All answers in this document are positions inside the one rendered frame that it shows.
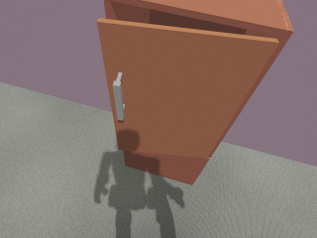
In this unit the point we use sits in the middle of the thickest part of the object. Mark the handle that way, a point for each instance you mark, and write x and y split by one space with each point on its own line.
118 97

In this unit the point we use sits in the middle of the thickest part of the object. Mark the cupboard door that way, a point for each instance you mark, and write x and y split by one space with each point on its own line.
181 87

